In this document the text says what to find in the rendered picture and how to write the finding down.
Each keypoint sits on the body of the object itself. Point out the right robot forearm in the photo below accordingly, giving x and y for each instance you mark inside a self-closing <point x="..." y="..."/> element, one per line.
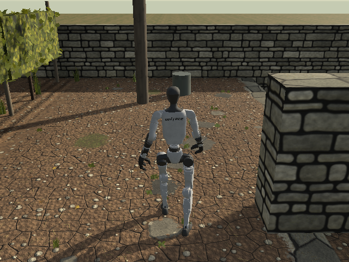
<point x="199" y="140"/>

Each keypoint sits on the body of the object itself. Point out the left robot hand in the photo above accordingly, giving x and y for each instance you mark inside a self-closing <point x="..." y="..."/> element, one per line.
<point x="141" y="163"/>

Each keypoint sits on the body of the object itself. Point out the left robot forearm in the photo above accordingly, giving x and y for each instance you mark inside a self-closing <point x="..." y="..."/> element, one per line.
<point x="146" y="147"/>

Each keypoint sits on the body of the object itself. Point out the robot right thigh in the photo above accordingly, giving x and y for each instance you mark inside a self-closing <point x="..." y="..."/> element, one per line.
<point x="188" y="166"/>

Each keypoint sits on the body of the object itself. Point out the right robot hand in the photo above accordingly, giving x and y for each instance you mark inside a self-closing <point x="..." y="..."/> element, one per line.
<point x="196" y="146"/>

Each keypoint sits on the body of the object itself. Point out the left robot upper arm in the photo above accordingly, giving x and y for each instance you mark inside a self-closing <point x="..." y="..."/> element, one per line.
<point x="154" y="124"/>

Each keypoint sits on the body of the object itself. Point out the right robot upper arm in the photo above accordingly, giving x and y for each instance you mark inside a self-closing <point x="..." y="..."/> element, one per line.
<point x="193" y="122"/>

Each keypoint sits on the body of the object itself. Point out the robot right shin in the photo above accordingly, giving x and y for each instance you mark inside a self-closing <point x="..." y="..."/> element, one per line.
<point x="187" y="206"/>

